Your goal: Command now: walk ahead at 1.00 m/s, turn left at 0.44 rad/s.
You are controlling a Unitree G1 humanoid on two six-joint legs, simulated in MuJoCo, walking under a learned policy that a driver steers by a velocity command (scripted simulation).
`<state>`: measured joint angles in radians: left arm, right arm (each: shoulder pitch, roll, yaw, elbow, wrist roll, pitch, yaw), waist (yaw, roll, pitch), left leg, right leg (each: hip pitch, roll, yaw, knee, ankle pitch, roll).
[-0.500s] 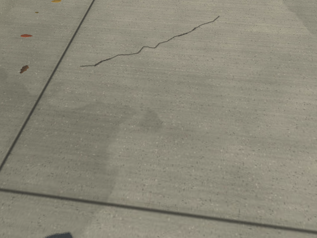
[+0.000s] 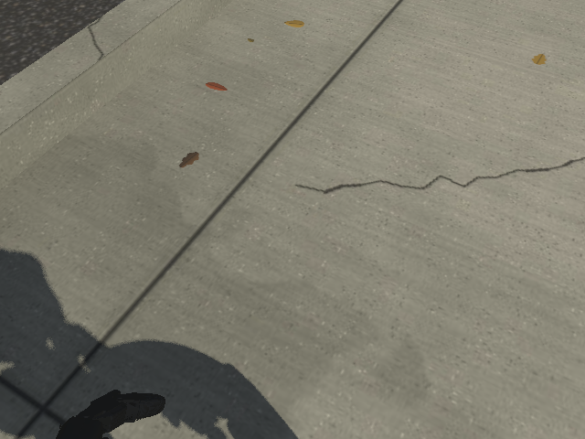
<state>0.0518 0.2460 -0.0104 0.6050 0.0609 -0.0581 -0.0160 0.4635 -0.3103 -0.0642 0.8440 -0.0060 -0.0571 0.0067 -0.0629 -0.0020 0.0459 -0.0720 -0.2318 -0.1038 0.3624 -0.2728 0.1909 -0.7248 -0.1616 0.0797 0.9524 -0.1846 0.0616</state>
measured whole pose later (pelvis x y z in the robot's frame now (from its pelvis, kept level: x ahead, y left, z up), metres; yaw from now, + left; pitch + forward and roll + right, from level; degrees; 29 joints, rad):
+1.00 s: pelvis +0.90 -0.21 -0.02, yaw -40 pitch +2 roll +2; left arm -0.07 0.34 0.03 0.57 0.03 0.00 -0.10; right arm 0.52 -0.32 -0.05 0.91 -0.03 -0.11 -0.01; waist -0.09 -0.04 0.03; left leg 0.23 0.01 0.29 0.22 -0.44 -0.06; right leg -0.77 -0.03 -0.13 0.82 -0.04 -0.15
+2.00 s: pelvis +1.32 -0.66 +0.00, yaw -76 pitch +0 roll +1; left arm 0.12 0.19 -0.03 0.71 0.03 0.01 0.01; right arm 0.30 -0.26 -0.01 0.80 0.00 0.03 0.00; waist -0.05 0.03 0.04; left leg -0.29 0.01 0.01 0.72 -0.50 0.00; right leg -0.33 0.05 0.03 0.49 -0.15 -0.06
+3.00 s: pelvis +1.32 -0.68 +0.01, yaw -25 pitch +0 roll +0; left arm 0.12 0.28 0.01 0.65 0.03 0.02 0.04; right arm 0.24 -0.38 -0.10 0.70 -0.01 0.09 0.05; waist -0.02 0.07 0.08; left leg -0.50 -0.05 -0.08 1.14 -0.38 -0.06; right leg -0.20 0.01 -0.06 0.40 -0.20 -0.04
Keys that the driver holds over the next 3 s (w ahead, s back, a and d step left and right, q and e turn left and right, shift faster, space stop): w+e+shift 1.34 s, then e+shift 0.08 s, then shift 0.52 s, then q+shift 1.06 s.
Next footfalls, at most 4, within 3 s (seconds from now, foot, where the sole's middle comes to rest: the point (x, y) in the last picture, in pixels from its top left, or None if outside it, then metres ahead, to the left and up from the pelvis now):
0.20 right None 0.40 -0.14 -0.77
0.62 left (291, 300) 0.82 -0.01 -0.77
1.06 right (420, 218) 1.07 -0.40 -0.77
1.48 left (465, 127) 1.45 -0.63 -0.77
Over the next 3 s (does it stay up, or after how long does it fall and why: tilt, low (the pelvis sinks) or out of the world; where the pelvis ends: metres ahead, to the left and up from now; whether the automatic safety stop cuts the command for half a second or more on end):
stays up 1.32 -0.68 0.01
